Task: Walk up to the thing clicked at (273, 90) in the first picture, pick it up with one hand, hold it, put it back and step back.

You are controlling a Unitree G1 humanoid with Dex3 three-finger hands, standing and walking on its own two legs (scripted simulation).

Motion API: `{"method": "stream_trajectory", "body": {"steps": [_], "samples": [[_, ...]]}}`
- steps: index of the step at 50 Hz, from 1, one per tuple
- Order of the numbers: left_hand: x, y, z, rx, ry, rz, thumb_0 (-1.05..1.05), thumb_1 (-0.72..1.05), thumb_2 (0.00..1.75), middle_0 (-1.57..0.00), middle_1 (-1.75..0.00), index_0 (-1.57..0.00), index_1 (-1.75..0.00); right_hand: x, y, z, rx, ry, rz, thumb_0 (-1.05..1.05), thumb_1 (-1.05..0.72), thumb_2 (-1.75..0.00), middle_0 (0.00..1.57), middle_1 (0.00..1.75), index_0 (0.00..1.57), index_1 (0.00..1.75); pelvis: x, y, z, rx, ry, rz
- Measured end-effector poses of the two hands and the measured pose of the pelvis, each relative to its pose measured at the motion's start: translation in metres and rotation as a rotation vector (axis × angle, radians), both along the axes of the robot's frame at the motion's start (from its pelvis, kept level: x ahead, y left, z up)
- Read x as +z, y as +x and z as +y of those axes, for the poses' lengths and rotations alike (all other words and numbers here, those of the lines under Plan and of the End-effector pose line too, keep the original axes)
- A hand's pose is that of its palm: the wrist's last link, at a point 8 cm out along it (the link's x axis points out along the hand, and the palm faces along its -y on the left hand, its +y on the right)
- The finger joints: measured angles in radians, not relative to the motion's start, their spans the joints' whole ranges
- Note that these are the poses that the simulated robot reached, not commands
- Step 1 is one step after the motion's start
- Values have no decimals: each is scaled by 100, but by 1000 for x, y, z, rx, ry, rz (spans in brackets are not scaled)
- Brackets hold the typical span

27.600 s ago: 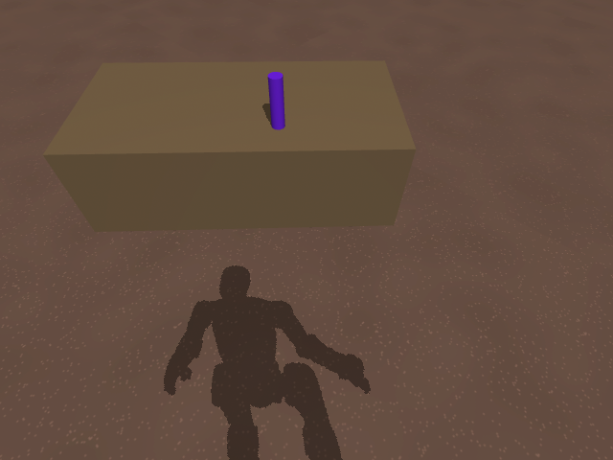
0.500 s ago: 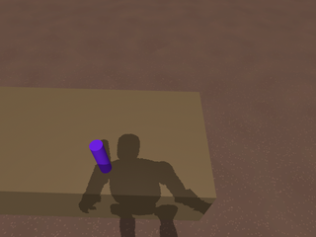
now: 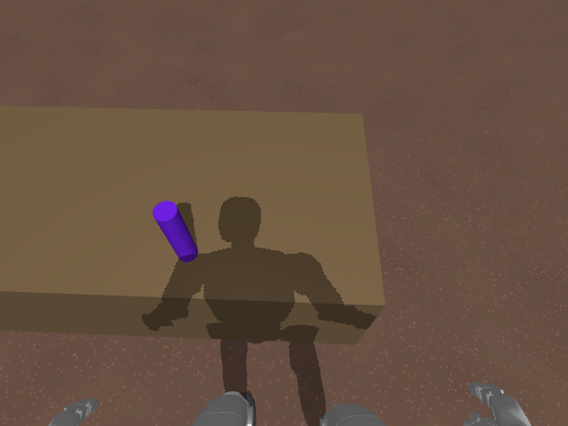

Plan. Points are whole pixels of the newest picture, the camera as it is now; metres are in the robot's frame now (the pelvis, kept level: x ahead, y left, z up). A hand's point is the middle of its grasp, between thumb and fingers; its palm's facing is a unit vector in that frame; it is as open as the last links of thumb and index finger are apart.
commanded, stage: step back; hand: left
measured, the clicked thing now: (177, 234) +0.51 +0.26 -0.24
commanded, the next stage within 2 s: none
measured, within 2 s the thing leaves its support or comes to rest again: neither
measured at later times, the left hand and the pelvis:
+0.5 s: hand out of the picture -0.02 +0.29 -0.16, palm faces +0.10 -0.91 -0.40, open 7.3 cm; pelvis -0.11 +0.01 -0.01, yaw +7 degrees
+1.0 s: hand out of the picture -0.19 +0.27 -0.14, palm faces -0.02 -0.91 -0.42, open 7.3 cm; pelvis -0.25 +0.01 +0.00, yaw -1 degrees
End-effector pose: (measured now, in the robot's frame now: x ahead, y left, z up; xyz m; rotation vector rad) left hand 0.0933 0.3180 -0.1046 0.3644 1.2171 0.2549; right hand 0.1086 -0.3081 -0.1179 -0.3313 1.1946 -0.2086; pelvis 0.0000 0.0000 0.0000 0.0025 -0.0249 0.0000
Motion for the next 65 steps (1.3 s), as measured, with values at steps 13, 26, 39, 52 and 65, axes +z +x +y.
{"method": "stream_trajectory", "body": {"steps": [13, 26, 39, 52, 65], "samples": [[13, -84, -27, 47, 32, 28, 0, 90, 90, -21, -30, -21, -30, -15, -46, -16, 72, 7, 60, 0, -90, -90, 20, 30, 20, 30, 2, -45, -18, 48, 23, 17], [-14, -127, 14, 72, -8, -94, 0, 90, 90, -21, -30, -21, -30, -2, -88, 22, 159, -45, 27, 0, -90, -90, 20, 30, 20, 30, -12, -112, 13, 113, 15, -16], [-5, -208, 24, 33, 0, -21, 0, 91, 90, -21, -30, -21, -30, 22, -141, 36, 125, -29, -116, 0, -90, -90, 20, 30, 20, 30, 0, -182, 18, 25, -22, -9], [14, -297, -1, -7, 27, 4, 0, 90, 90, -21, -30, -21, -30, -5, -276, 5, 6, 7, -7, 0, -90, -90, 20, 30, 20, 30, 1, -261, 9, -1, 17, -13], [-2, -317, 37, -22, 4, -163, 0, 90, 90, -21, -30, -21, -30, 4, -389, 30, 48, -60, 89, 0, -90, -90, 20, 30, 20, 30, -9, -350, 38, 63, 1, -33]]}}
